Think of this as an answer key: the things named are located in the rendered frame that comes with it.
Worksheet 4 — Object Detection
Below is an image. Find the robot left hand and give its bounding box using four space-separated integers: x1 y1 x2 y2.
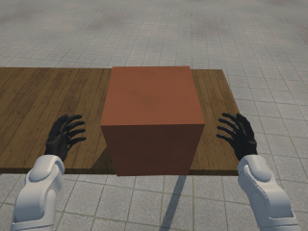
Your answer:
44 114 87 162

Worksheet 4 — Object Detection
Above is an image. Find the table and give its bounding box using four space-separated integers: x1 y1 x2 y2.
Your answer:
0 67 240 176

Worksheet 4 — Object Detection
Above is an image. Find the right robot forearm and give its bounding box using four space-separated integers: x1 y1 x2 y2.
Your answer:
237 154 301 231

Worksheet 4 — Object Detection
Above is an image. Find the carton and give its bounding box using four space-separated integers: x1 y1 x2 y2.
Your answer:
100 65 205 177

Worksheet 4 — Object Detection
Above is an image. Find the left robot forearm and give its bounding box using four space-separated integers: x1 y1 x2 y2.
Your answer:
10 155 65 231

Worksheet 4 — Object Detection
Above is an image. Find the robot right hand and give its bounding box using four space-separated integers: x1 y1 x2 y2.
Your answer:
216 113 258 161

